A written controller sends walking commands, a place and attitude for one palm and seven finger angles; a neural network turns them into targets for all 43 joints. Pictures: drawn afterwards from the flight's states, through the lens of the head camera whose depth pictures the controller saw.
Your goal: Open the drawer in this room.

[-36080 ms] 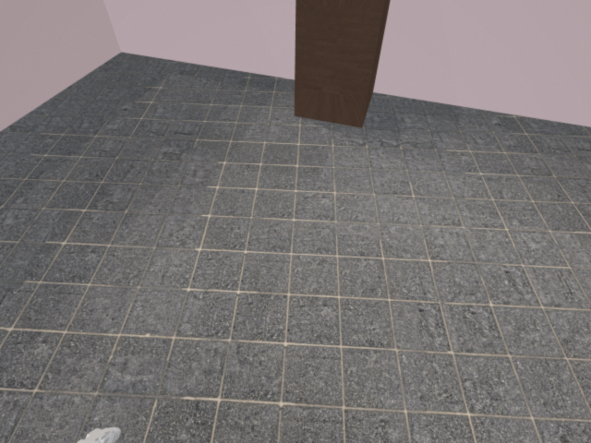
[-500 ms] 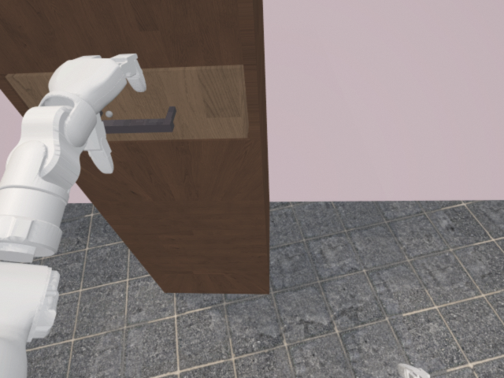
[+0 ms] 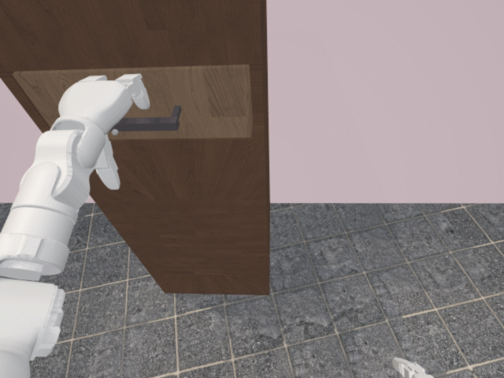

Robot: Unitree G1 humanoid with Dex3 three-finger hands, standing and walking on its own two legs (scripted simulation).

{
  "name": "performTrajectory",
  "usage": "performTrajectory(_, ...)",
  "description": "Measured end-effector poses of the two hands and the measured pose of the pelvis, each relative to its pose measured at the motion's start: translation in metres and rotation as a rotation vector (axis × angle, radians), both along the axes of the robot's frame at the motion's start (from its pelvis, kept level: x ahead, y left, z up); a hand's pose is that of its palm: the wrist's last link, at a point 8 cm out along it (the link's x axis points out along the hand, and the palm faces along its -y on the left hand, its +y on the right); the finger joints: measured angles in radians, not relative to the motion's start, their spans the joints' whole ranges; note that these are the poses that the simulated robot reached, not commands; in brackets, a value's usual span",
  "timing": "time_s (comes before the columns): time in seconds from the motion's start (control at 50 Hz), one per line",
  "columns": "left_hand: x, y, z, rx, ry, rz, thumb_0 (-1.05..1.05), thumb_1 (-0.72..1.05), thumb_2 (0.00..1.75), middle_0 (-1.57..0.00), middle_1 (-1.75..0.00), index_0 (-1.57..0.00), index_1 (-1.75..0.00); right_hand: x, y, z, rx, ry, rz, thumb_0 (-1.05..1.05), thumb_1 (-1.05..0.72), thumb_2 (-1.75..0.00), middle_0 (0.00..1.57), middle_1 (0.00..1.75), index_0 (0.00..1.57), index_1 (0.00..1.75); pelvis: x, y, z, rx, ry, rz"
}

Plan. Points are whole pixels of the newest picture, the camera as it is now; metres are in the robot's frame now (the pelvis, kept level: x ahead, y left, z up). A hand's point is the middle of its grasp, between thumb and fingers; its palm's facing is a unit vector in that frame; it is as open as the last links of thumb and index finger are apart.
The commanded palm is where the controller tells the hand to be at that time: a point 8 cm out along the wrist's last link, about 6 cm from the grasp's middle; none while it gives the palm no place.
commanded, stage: lower the fingers behind the handle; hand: left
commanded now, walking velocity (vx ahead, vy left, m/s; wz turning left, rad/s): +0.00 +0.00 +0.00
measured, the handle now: (136, 117) +0.50 +0.23 +0.15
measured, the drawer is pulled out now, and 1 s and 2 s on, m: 0.00 0.00 0.00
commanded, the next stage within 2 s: close the thumb around the handle in 1.06 s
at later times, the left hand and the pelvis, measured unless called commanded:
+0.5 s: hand (133, 149) +0.44 +0.22 +0.13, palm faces -0.04 -0.03 -1.00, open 13.9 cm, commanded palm +0.42 +0.24 +0.20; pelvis +0.00 +0.00 +0.00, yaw -1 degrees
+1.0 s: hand (133, 149) +0.44 +0.23 +0.13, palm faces -0.03 -0.02 -1.00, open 13.8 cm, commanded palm +0.42 +0.24 +0.19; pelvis +0.00 +0.00 +0.00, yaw -1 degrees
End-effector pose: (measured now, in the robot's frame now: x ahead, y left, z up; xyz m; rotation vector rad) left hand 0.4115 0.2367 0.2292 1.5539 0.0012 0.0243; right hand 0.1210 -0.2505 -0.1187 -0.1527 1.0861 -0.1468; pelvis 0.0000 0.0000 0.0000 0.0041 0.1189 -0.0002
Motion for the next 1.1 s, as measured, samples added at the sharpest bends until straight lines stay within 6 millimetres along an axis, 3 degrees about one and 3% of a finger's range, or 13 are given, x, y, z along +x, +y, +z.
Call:
performTrajectory(0.3, 0.002, -0.005, -0.019, -0.008, 0.023, -0.023, 0.00, -0.49, 0.30, -0.31, -1.20, -0.31, -1.20, -0.018, -0.004, -0.003, -0.021, 0.034, -0.025, 0.01, -0.91, -0.90, 0.20, 0.30, 0.20, 0.30, -0.004, 0.001, -0.002, -0.001, 0.005, -0.004)
performTrajectory(0.54, 0.009, -0.012, -0.044, -0.013, 0.053, -0.048, 0.00, -0.49, 0.30, -0.31, -1.20, -0.31, -1.20, -0.039, -0.009, -0.008, -0.033, 0.081, -0.063, 0.01, -0.91, -0.90, 0.20, 0.30, 0.20, 0.30, -0.004, 0.000, -0.003, -0.002, 0.024, -0.014)
performTrajectory(0.68, 0.011, -0.009, -0.048, -0.011, 0.029, -0.025, 0.00, -0.49, 0.30, -0.31, -1.20, -0.32, -1.20, -0.046, -0.012, -0.010, -0.030, 0.103, -0.079, 0.01, -0.91, -0.90, 0.20, 0.30, 0.20, 0.30, -0.002, -0.001, -0.004, -0.001, 0.036, -0.019)
performTrajectory(1.1, 0.013, -0.008, -0.048, -0.006, 0.043, -0.020, 0.00, -0.49, 0.30, -0.31, -1.20, -0.32, -1.20, -0.026, -0.015, -0.007, -0.041, 0.063, -0.072, 0.01, -0.91, -0.90, 0.20, 0.30, 0.20, 0.30, 0.003, -0.003, -0.004, 0.000, 0.033, -0.016)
